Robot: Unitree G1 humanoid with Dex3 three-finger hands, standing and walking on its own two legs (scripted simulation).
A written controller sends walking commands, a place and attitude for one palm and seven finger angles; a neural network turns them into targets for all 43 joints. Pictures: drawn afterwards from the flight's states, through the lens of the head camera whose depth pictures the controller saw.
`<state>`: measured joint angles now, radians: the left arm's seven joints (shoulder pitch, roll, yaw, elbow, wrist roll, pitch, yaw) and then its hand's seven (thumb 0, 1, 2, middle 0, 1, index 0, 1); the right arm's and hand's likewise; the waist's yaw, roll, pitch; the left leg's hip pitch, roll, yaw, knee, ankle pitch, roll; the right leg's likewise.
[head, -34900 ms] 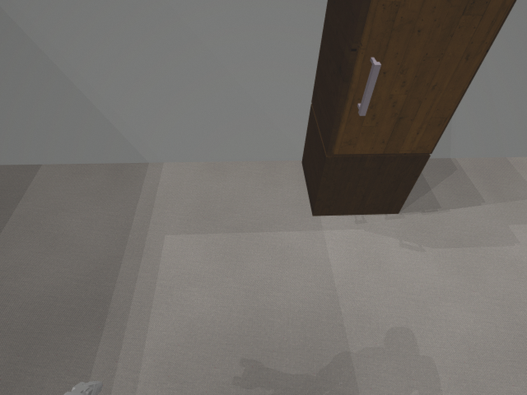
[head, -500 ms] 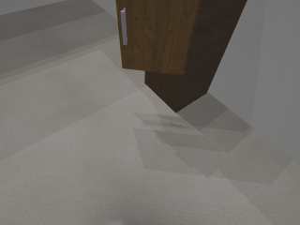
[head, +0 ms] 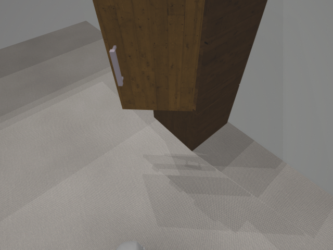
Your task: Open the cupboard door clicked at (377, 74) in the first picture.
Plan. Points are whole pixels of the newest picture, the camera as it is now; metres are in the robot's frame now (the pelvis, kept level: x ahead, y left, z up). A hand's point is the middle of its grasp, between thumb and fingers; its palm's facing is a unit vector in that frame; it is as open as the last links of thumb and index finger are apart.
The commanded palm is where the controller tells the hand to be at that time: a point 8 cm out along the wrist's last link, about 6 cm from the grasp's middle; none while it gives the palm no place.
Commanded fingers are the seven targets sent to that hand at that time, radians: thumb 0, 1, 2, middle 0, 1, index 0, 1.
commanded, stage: take the last steps up to it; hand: left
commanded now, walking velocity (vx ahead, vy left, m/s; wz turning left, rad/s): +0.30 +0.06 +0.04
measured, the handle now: (117, 66) +0.84 +0.25 -0.05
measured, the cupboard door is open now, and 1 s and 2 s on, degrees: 46 46 46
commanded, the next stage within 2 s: come to a stop and stand still in 0.50 s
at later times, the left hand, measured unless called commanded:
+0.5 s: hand (90, 230) +0.20 +0.24 -0.18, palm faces +0.05 -0.98 -0.18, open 7.3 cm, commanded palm none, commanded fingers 0.00 0.90 0.90 -0.20 -0.30 -0.20 -0.30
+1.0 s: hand (105, 188) +0.33 +0.23 -0.19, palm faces +0.05 -0.98 -0.21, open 7.3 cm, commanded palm none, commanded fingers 0.00 0.90 0.90 -0.20 -0.30 -0.20 -0.30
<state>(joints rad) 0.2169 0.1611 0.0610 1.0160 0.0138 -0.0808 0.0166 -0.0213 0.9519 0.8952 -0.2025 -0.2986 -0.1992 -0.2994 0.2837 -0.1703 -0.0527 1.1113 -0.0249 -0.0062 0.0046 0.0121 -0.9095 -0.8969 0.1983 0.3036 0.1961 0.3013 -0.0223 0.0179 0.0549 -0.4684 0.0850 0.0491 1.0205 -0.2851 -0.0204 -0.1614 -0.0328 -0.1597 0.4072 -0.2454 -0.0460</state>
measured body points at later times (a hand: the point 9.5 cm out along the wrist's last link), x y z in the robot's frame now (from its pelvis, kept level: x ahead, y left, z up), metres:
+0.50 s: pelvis +0.18 +0.06 +0.00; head +0.20 +0.07 +0.44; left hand +0.20 +0.29 -0.16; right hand +0.22 -0.17 -0.15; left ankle +0.19 +0.15 -0.75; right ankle +0.20 -0.07 -0.68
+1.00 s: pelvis +0.26 +0.05 -0.01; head +0.29 +0.06 +0.43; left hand +0.33 +0.28 -0.17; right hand +0.28 -0.19 -0.17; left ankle +0.25 +0.16 -0.75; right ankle +0.26 -0.07 -0.74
